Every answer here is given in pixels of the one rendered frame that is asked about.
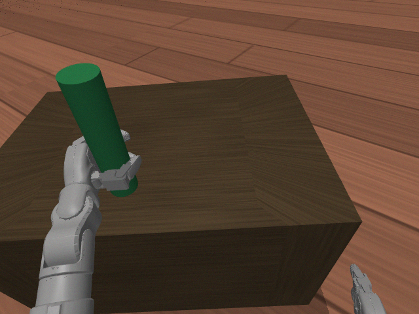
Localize left robot arm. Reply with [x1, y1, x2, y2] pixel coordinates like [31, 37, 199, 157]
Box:
[29, 184, 102, 314]

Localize can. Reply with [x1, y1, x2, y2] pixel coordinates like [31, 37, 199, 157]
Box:
[56, 63, 138, 197]

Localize right robot hand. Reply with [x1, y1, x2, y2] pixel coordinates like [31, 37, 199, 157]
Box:
[350, 264, 387, 314]

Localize left robot hand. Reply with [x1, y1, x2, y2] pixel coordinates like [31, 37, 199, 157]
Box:
[64, 130, 142, 194]

